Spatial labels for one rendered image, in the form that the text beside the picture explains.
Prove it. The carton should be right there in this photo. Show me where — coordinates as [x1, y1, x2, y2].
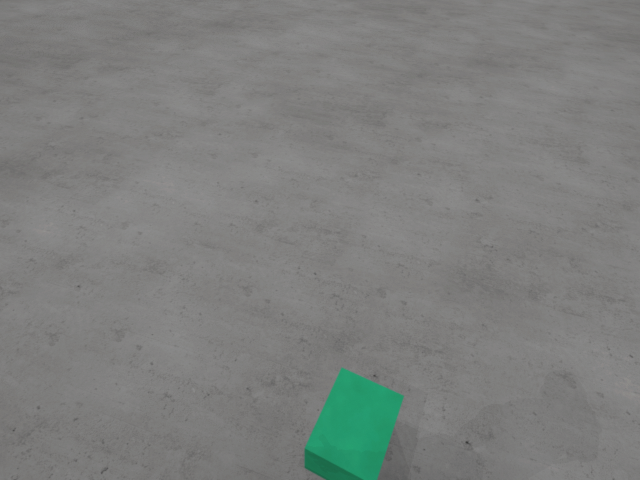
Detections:
[305, 368, 404, 480]

